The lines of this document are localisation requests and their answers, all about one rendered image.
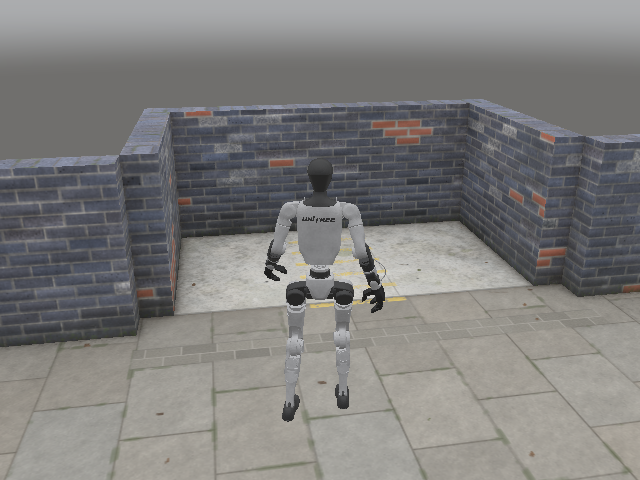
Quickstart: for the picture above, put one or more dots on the robot torso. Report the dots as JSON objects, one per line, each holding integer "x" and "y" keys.
{"x": 319, "y": 239}

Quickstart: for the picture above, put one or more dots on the right robot forearm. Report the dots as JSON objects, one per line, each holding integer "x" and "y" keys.
{"x": 369, "y": 270}

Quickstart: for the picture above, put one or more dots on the robot right hand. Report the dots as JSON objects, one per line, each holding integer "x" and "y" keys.
{"x": 379, "y": 298}

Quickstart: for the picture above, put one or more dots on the left robot upper arm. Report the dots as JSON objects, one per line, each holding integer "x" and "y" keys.
{"x": 287, "y": 212}

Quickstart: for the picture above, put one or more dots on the robot left hand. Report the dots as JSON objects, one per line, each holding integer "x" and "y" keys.
{"x": 270, "y": 275}

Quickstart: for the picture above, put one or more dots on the right robot upper arm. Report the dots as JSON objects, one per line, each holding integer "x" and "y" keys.
{"x": 352, "y": 213}

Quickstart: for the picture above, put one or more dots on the right robot thigh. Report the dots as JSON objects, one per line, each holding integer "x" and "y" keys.
{"x": 343, "y": 300}

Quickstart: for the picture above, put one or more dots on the left robot forearm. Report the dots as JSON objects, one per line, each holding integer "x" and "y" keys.
{"x": 272, "y": 259}

